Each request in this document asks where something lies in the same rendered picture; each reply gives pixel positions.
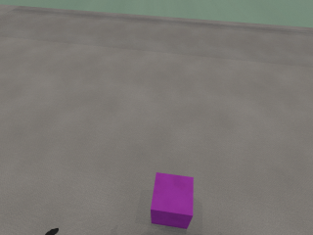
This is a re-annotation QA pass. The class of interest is carton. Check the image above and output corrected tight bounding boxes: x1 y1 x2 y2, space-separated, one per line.
151 172 194 229

